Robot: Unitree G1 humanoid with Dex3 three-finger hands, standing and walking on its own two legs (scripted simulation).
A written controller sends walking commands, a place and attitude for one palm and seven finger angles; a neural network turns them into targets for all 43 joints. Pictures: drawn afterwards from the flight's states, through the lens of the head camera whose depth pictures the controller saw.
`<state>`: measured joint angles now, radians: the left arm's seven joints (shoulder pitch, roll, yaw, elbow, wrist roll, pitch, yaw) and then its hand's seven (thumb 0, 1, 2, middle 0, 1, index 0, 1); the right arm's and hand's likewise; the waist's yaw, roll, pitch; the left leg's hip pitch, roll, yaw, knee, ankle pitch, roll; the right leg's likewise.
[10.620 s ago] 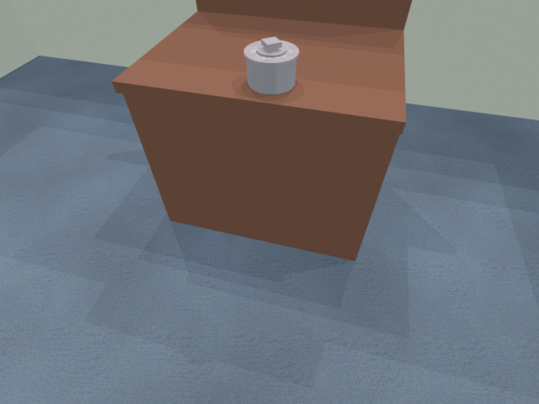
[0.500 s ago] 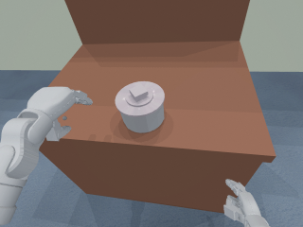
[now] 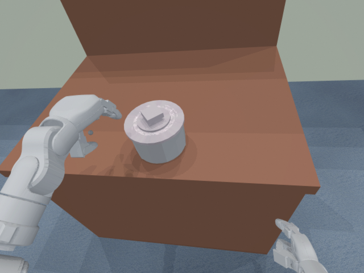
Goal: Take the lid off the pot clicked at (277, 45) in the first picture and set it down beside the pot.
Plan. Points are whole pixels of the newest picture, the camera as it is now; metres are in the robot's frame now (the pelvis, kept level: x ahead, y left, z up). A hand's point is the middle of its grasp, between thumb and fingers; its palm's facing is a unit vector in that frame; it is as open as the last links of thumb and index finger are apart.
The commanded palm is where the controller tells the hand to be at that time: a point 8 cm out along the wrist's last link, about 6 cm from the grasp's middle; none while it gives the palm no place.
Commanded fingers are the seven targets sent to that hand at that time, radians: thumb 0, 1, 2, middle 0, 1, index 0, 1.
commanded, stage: move the open hand above the knob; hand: left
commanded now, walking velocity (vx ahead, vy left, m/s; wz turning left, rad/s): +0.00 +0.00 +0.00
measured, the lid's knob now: (152, 113) +0.47 +0.12 +0.10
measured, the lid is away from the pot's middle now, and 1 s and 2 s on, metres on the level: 0.00 0.00 0.00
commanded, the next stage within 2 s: lower the open fingers around the knob in 1.76 s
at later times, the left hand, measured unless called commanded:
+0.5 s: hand (119, 116) +0.40 +0.16 +0.16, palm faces -0.18 -0.02 -0.98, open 9.9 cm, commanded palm +0.38 +0.17 +0.23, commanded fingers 0.00 -0.30 1.48 -0.85 -0.08 -0.85 -0.08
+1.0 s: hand (141, 100) +0.45 +0.12 +0.16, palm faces -0.21 -0.02 -0.98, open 9.9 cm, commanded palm +0.43 +0.13 +0.23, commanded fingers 0.00 -0.30 1.48 -0.85 -0.08 -0.85 -0.08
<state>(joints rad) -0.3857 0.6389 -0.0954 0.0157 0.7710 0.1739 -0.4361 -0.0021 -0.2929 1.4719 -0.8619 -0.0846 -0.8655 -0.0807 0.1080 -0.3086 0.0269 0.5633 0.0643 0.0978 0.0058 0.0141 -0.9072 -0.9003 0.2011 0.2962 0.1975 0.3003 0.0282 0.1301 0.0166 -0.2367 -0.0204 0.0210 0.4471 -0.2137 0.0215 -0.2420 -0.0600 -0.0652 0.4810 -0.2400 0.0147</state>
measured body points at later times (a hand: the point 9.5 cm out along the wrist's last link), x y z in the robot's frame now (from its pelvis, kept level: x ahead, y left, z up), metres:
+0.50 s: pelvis +0.01 +0.00 +0.00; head +0.02 -0.05 +0.44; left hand +0.40 +0.16 +0.22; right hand +0.20 -0.22 -0.11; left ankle +0.01 +0.11 -0.74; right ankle +0.01 -0.13 -0.74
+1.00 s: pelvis +0.02 +0.00 +0.00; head +0.03 -0.05 +0.44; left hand +0.45 +0.12 +0.22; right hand +0.18 -0.24 -0.13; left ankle +0.01 +0.11 -0.74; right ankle +0.01 -0.13 -0.74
